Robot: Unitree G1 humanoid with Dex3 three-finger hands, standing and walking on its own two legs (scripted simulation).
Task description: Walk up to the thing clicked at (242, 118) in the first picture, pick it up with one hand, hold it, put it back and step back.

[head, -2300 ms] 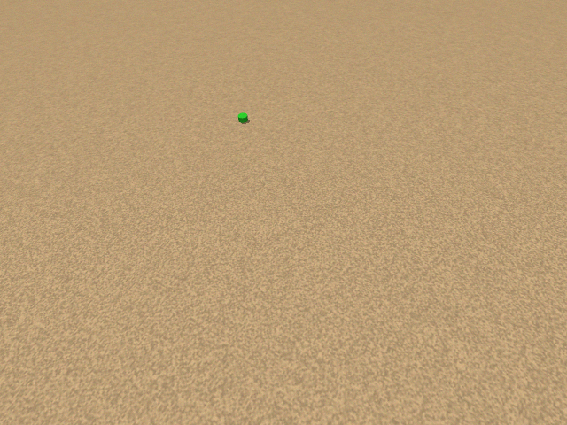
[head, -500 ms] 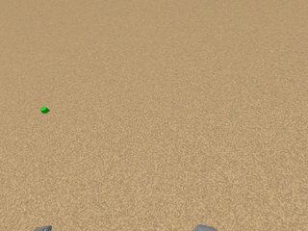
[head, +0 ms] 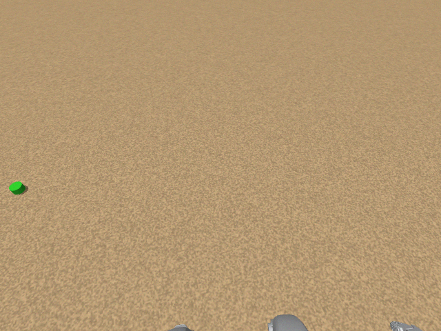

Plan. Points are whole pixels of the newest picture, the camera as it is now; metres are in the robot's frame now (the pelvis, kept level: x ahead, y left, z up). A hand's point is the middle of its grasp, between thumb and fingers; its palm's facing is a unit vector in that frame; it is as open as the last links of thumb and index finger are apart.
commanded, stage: walk up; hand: left
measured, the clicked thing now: (17, 188) +0.96 +1.11 -0.71
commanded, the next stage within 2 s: none
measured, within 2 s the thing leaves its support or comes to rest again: neither
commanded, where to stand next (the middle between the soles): +0.50 +1.18 m, yaw -41 degrees
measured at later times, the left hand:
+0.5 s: hand out of the picture +0.27 +0.47 -0.08, palm faces -0.15 -0.80 -0.59, open 7.4 cm
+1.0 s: hand out of the picture +0.41 +0.64 -0.12, palm faces -0.37 -0.76 -0.54, open 7.4 cm
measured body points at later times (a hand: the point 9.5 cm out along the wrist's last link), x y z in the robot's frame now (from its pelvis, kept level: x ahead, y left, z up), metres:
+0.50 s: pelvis +0.13 +0.19 +0.02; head +0.13 +0.14 +0.47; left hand +0.27 +0.51 -0.04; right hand +0.17 -0.15 -0.10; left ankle +0.20 +0.38 -0.62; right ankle +0.14 +0.02 -0.70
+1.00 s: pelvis +0.24 +0.39 +0.00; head +0.27 +0.34 +0.44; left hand +0.43 +0.68 -0.08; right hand +0.17 +0.06 -0.13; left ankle +0.24 +0.45 -0.69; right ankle +0.30 +0.29 -0.70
